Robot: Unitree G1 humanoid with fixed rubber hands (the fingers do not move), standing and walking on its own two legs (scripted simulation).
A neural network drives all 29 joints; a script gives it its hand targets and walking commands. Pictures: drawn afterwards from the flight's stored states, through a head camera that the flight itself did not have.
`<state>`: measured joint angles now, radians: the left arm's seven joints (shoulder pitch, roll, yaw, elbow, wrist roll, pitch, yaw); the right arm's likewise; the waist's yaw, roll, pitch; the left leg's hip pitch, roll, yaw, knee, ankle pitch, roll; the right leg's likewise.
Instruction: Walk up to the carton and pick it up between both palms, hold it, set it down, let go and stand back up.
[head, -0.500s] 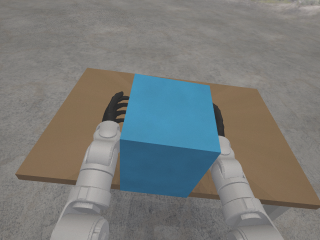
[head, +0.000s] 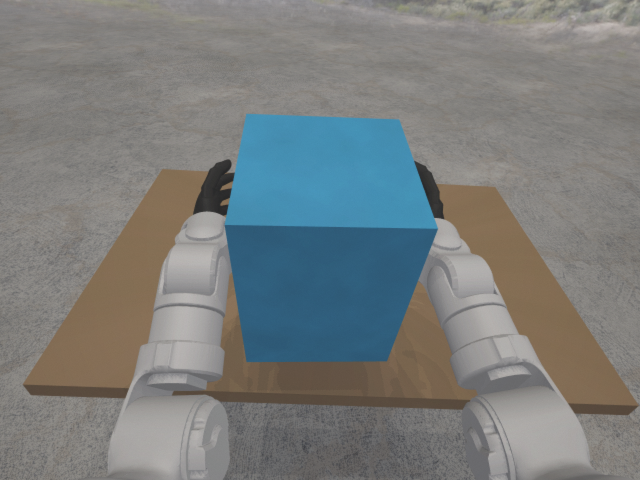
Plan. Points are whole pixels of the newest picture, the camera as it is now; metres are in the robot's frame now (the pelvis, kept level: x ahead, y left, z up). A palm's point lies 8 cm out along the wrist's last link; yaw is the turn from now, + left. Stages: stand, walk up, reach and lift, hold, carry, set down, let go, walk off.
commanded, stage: reach and lift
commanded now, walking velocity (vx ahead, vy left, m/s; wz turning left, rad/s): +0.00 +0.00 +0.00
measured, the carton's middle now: (320, 244) +0.35 -0.01 +0.18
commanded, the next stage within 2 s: hold in 1.08 s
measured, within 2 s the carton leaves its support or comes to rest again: neither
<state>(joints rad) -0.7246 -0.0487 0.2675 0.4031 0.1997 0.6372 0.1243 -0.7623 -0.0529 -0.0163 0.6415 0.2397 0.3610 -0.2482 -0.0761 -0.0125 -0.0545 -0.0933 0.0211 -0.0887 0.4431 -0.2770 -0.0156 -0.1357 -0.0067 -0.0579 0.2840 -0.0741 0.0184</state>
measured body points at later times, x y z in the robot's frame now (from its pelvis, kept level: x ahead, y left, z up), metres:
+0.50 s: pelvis +0.00 +0.01 +0.00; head -0.07 +0.04 +0.44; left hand +0.40 +0.13 +0.22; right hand +0.38 -0.14 +0.23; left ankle -0.02 +0.13 -0.74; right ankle +0.05 -0.14 -0.74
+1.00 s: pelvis -0.01 +0.00 +0.00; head -0.09 +0.02 +0.44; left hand +0.39 +0.13 +0.24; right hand +0.38 -0.14 +0.25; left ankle -0.02 +0.13 -0.74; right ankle +0.05 -0.14 -0.74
